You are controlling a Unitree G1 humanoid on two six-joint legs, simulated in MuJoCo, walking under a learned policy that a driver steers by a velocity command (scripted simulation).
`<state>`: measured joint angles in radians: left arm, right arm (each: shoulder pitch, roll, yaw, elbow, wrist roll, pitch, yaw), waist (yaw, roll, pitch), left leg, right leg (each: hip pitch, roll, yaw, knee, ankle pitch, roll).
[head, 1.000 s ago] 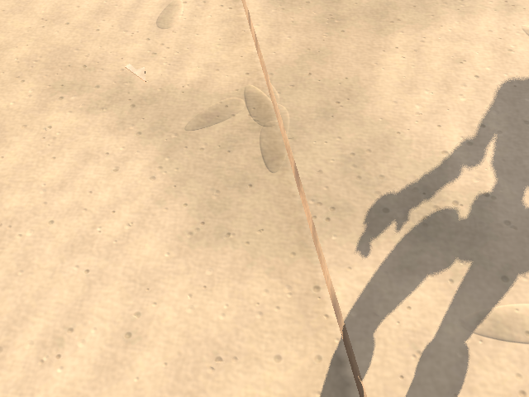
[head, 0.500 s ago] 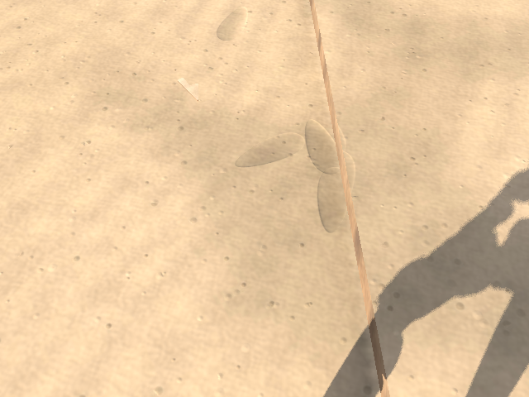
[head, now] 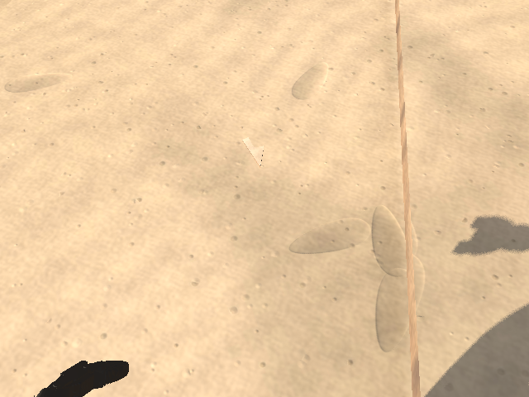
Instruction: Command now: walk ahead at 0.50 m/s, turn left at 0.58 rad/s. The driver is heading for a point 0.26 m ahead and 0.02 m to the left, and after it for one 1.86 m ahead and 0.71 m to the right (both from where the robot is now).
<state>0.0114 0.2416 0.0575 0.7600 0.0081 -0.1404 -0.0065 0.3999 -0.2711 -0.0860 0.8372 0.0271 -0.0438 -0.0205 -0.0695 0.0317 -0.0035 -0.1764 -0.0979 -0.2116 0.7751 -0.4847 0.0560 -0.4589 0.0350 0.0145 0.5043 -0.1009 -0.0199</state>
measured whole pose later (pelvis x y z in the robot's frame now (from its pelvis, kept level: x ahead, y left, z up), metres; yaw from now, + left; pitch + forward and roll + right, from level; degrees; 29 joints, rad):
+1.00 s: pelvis +0.17 -0.02 +0.02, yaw -22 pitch +3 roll +3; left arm 0.22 0.29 0.07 0.68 0.00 0.02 0.03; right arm 0.12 -0.31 -0.11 0.75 -0.01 0.02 -0.05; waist 0.01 0.03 0.03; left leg -0.57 -0.01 -0.05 1.06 -0.34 -0.07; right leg -0.32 0.03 0.08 0.47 -0.20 -0.06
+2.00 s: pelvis +0.31 -0.13 +0.02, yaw -31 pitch +1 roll +0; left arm 0.43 0.25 0.06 0.77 0.02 -0.08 0.02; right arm 0.19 -0.28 -0.07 0.73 0.02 -0.02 0.03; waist 0.06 0.04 0.02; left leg -0.74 0.05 -0.07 0.87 0.01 -0.02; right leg 0.05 0.00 -0.15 0.24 -0.31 -0.02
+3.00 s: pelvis +0.85 -0.25 +0.03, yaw -5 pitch +0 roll -4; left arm 0.40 0.27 0.10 0.79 -0.02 -0.07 0.01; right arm 0.17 -0.28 -0.07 0.67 0.02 -0.01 0.04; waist 0.03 0.02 -0.02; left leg -0.33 0.06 -0.02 0.52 -0.03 0.07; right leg -0.36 -0.10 -0.03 0.93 -0.54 0.05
